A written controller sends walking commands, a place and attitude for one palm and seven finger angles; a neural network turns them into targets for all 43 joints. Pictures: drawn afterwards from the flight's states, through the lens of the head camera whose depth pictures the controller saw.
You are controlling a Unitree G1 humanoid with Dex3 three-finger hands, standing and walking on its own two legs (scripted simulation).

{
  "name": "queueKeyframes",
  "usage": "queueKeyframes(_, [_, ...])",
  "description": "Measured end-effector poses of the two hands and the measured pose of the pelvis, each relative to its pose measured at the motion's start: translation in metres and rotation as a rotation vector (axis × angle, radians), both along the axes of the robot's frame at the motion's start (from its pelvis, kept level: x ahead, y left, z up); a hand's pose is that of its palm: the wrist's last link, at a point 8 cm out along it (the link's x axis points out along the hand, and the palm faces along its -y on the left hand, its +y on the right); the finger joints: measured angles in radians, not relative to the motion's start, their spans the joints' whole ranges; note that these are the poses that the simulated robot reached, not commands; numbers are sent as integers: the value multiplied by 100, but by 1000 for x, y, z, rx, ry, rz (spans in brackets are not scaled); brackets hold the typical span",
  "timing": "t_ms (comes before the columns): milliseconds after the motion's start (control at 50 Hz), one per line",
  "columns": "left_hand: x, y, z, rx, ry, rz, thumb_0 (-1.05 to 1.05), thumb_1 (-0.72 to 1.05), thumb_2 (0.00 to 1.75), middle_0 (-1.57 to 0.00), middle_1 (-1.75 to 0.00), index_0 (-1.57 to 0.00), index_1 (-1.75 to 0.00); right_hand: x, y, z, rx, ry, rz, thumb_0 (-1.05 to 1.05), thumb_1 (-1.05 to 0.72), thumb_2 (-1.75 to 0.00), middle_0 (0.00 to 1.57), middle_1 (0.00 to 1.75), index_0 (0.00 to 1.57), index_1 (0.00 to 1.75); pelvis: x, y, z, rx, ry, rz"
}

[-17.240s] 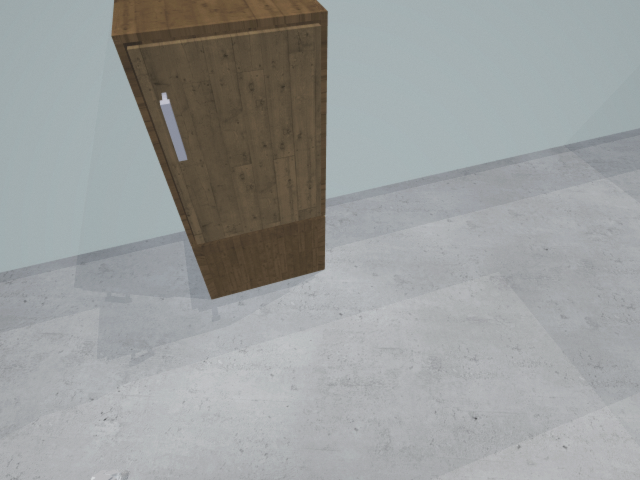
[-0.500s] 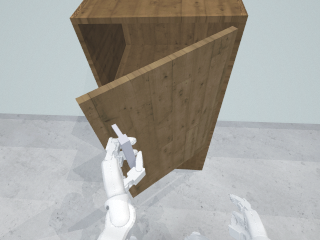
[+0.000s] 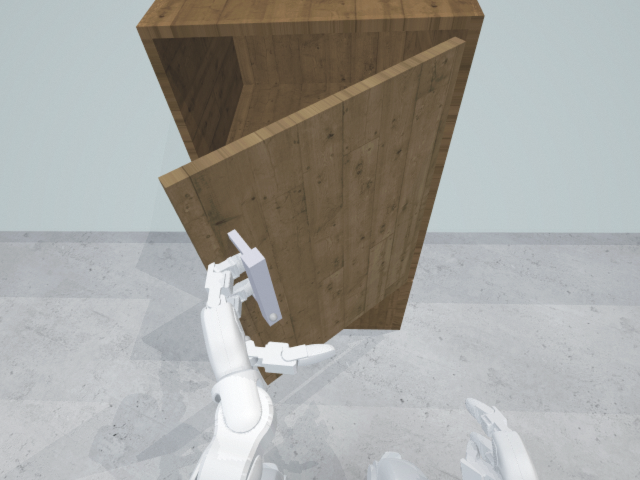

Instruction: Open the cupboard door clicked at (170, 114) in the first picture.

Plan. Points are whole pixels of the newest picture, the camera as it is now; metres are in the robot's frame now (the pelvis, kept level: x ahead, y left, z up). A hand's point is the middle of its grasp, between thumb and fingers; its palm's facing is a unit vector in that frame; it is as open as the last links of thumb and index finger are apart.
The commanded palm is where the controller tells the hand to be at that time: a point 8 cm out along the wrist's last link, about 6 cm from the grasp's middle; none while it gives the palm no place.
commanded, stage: open thumb and fingers to let go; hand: left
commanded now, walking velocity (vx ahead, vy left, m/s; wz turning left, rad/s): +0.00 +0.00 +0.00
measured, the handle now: (255, 280) +0.35 +0.09 +0.05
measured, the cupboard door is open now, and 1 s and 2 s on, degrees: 39 41 40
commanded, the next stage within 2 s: slide the hand sideways off the handle in 0.16 s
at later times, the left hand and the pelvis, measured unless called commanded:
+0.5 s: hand (272, 349) +0.26 +0.07 +0.05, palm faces -0.16 -0.99 +0.00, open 16.4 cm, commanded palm +0.25 +0.11 +0.05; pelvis +0.00 +0.05 -0.01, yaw -1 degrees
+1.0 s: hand (239, 370) +0.24 +0.10 +0.05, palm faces -0.07 -1.00 -0.01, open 16.2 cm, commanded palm +0.22 +0.16 +0.05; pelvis +0.01 +0.05 -0.01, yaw -2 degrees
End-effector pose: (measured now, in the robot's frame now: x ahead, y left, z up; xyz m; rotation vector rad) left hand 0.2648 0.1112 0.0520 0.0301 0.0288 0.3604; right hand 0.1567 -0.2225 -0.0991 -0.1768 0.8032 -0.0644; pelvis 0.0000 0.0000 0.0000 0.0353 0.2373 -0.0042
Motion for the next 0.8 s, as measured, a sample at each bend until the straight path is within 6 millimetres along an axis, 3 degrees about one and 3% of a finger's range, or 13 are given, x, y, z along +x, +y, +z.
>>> queueKeyframes(240, [8, 1, -1, 12, -7, -86, -1, -49, 30, -23, -54, -24, -52, 8, 34, 8, 7, -43, 27, 1, -91, -90, 20, 29, 20, 30, -4, 27, -3, -23, -11, -12])
queueKeyframes(340, [7, 7, -2, 16, -13, -206, -1, -49, 30, -21, -41, -17, -43, 6, 46, 8, 23, -39, 46, 1, -91, -90, 20, 29, 20, 30, -4, 34, -4, -26, -13, -12])
queueKeyframes(460, [-9, 13, -2, -3, -32, -509, -1, -49, 30, -15, -33, -10, -35, -4, 50, 7, 22, -42, 24, 1, -91, -90, 20, 29, 21, 30, -4, 46, -6, -37, -23, -8])
queueKeyframes(640, [-15, 6, -3, -37, -31, -481, -1, -50, 30, -14, -30, -13, -31, -4, 56, 8, 11, -47, 6, 1, -91, -90, 20, 29, 20, 30, -1, 56, -11, -33, -7, -26])
queueKeyframes(800, [-23, 22, 0, -29, -14, -466, -1, -50, 30, -16, -31, -15, -30, 7, 62, 14, 21, -56, 6, 1, -91, -90, 20, 29, 20, 30, 5, 56, -9, -35, -8, -33])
